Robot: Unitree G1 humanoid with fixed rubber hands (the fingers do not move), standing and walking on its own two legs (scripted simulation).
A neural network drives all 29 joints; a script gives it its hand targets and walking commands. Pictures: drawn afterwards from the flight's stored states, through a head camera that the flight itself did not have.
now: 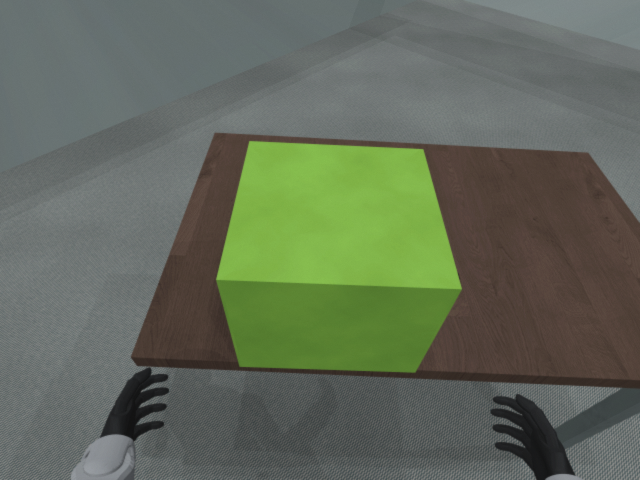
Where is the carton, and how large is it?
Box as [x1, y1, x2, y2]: [216, 141, 461, 372]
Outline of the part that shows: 249,141 216,278 239,366 414,372 461,289 423,150 409,148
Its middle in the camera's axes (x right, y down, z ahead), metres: +0.02 +0.03 +0.65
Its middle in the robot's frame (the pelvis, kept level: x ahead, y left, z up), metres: +0.46 +0.01 -0.03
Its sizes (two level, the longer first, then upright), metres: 0.294 0.286 0.246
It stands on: a table, 0.63 m high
